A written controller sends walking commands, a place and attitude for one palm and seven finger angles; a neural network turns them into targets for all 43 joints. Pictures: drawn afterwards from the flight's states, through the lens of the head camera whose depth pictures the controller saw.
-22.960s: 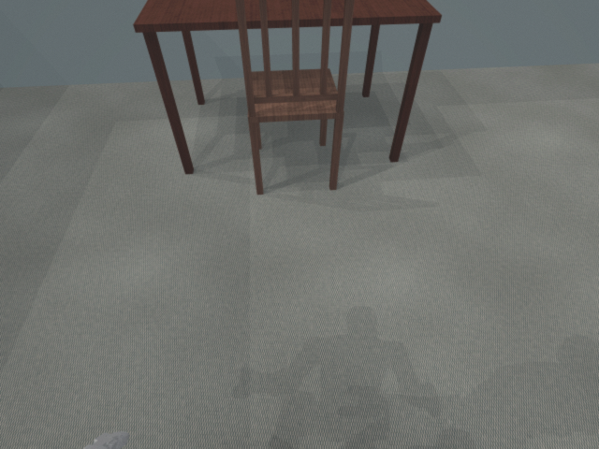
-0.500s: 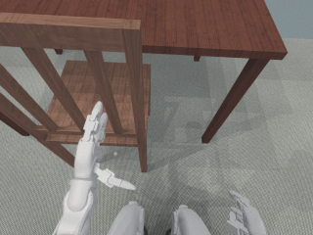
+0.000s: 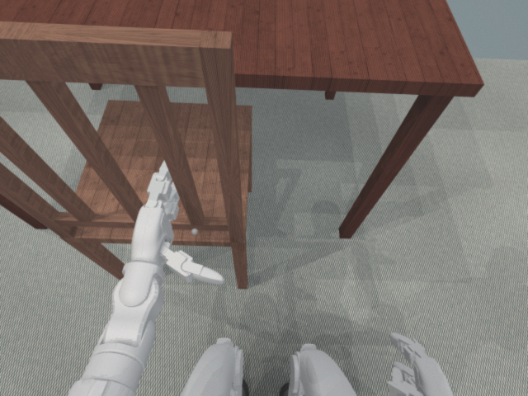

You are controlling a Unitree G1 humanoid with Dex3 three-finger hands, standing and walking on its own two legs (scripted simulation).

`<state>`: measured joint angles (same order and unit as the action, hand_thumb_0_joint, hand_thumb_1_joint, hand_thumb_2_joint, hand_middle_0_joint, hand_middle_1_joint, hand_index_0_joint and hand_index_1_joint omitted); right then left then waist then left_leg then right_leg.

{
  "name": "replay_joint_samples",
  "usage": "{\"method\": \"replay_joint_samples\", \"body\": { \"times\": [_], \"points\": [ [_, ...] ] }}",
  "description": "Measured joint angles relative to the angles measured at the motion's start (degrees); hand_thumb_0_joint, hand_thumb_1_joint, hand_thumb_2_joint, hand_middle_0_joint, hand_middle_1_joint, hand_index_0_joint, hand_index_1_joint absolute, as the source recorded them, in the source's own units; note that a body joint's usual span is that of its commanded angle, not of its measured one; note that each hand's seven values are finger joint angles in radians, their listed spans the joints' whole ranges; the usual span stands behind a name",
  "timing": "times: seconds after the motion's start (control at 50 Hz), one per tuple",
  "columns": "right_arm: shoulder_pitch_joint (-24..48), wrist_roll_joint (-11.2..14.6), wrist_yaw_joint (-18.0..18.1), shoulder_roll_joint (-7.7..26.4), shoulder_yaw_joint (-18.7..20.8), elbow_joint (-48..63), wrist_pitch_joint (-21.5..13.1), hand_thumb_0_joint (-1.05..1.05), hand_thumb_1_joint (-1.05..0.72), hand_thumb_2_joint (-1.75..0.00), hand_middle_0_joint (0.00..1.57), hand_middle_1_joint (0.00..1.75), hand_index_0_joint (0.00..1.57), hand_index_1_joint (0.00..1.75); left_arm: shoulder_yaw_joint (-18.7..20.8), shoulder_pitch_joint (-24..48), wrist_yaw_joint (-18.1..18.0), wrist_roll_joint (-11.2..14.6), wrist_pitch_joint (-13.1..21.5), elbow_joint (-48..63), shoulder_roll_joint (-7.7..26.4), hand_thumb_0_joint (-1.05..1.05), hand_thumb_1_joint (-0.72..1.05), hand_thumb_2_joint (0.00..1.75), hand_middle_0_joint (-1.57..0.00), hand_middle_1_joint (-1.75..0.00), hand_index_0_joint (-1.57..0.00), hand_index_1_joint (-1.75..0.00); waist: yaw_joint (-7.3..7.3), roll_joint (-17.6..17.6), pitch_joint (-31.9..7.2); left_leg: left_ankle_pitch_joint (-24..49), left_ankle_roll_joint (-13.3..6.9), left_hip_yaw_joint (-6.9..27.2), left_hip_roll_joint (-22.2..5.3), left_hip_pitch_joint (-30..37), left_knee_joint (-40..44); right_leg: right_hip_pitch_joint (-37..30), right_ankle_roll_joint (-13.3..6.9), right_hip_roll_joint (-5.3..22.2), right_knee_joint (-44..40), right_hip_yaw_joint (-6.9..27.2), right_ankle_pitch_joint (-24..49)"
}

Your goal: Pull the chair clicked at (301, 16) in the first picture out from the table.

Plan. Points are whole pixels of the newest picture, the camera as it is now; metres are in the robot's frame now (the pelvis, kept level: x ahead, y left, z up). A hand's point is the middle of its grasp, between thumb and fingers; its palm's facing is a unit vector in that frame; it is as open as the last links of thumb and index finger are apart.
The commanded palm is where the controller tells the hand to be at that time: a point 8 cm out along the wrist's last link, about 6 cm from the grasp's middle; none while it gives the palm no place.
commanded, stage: push the fingers through the gap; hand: left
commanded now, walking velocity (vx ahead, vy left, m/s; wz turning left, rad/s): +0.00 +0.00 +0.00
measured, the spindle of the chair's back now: (107, 169) +0.43 +0.25 +0.04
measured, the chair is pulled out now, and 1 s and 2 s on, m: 0.00 0.00 0.00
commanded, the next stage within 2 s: hook a spindle and tug to test in 0.92 s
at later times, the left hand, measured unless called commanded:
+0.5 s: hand (196, 197) +0.40 +0.11 +0.03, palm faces -0.02 -1.00 -0.05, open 17.0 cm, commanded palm +0.38 +0.17 +0.03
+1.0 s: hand (194, 199) +0.40 +0.12 +0.02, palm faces -0.01 -1.00 -0.02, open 17.0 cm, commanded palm +0.37 +0.17 +0.03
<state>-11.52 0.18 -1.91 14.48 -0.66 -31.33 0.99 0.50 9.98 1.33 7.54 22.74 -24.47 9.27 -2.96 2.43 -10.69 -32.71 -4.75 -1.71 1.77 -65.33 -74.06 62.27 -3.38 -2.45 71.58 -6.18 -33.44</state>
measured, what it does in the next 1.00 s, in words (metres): stands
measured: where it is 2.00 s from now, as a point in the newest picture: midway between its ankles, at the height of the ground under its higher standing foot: outside the picture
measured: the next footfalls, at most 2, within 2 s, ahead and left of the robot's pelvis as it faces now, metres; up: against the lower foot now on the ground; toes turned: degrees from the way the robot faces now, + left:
none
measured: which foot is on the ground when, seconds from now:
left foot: down 0.00-1.00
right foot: down 0.00-1.00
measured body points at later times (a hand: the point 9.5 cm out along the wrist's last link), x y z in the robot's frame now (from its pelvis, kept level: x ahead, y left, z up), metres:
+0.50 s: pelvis -0.01 +0.00 +0.00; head +0.11 +0.01 +0.43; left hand +0.39 +0.17 +0.04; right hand +0.10 -0.25 -0.12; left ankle +0.02 +0.07 -0.62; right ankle +0.00 -0.09 -0.62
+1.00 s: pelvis -0.01 +0.00 +0.00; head +0.11 +0.01 +0.44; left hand +0.39 +0.17 +0.02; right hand +0.10 -0.25 -0.12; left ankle +0.02 +0.07 -0.62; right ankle +0.00 -0.09 -0.62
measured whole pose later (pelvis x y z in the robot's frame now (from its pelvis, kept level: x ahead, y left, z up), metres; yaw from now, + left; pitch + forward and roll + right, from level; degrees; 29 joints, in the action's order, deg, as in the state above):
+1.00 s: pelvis -0.01 +0.00 +0.00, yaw -1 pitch +24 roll -3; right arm -13.6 -0.6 -2.7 14.2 -0.2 -33.8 2.8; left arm 5.8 22.7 -0.8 6.5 27.8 -38.5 10.4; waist -4.9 2.7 -10.6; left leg -31.4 -5.0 -2.7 1.3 -65.7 -72.5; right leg 63.2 -3.0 -2.9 70.3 -5.1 -31.7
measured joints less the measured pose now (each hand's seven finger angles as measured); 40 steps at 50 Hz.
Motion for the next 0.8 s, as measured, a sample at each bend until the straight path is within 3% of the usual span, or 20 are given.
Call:
{"method": "replay_joint_samples", "body": {
  "times": [0.06,0.18,0.36,0.48,0.58,0.68,0.8],
  "points": [
    [-0.11,-0.20,0.31,-0.12,0.30,0.36,-0.05,0.01,-0.90,-0.90,0.20,0.30,0.20,0.30,0.03,-0.95,-0.94,-0.02,-0.40,1.62,0.15,-0.02,-0.50,0.30,-0.06,-0.08,-0.03,-0.07,-0.13,0.07,0.45,0.29,-0.03,-0.32,-0.12,0.37,0.57,-0.20,0.13,-0.11,-0.48,0.36,0.39],
    [-0.42,-0.66,0.21,-0.25,0.12,-1.41,-0.48,0.01,-0.90,-0.90,0.20,0.30,0.20,0.30,0.41,1.68,-2.48,-0.70,3.92,0.96,0.85,-0.02,-0.50,0.30,-0.06,-0.08,-0.04,-0.07,0.14,0.31,-0.02,0.57,-0.13,-0.26,-0.01,0.49,0.77,-0.38,0.20,0.00,-0.66,0.30,0.61],
    [-0.62,-0.41,0.22,-0.53,-0.39,-1.67,0.52,0.01,-0.90,-0.90,0.20,0.30,0.20,0.30,2.24,9.38,-1.89,-0.65,1.14,-8.31,0.61,-0.02,-0.50,0.30,-0.06,-0.08,-0.04,-0.08,-0.93,0.31,0.59,1.09,-0.09,-0.15,-0.08,-1.38,0.05,1.43,0.12,0.03,0.01,0.07,1.10],
    [-1.69,-0.82,0.07,-0.42,0.08,-2.97,0.39,0.01,-0.90,-0.90,0.20,0.30,0.20,0.30,2.99,11.34,-2.98,-1.31,3.87,-8.63,1.29,-0.02,-0.50,0.30,-0.06,-0.08,-0.05,-0.08,-1.19,0.65,0.32,1.24,-0.14,-0.52,-0.26,-1.15,0.53,1.40,0.23,-0.15,-0.39,0.49,1.40],
    [-2.44,-0.64,-0.13,-0.30,-0.31,-3.58,1.18,0.01,-0.90,-0.90,0.20,0.30,0.20,0.30,4.63,15.50,-2.24,-1.53,3.65,-15.05,1.89,-0.02,-0.50,0.30,-0.06,-0.08,-0.06,-0.08,-1.79,0.33,-0.03,1.34,-0.15,-0.59,-0.31,-1.23,0.70,1.57,0.15,-0.21,-0.47,0.56,1.48],
    [-3.37,-0.63,-0.30,-0.30,-0.05,-2.78,1.41,0.01,-0.90,-0.90,0.20,0.30,0.20,0.30,6.30,14.38,-1.69,-0.64,3.02,-15.49,2.33,-0.02,-0.50,0.30,-0.06,-0.08,-0.06,-0.08,-2.28,0.01,0.28,1.54,-0.06,-0.77,-0.56,-1.21,1.22,1.67,0.10,-0.46,-1.00,0.80,1.86],
    [-3.60,-0.74,-0.51,0.06,0.53,-3.51,1.12,0.01,-0.90,-0.90,0.20,0.30,0.20,0.30,4.41,11.85,-1.66,-0.67,5.69,-12.41,1.61,-0.02,-0.50,0.30,-0.06,-0.08,-0.06,-0.08,-1.74,0.40,0.36,1.51,-0.16,-0.70,-0.50,-0.20,1.83,0.56,0.28,-0.48,-1.80,0.83,1.92]
  ]
}}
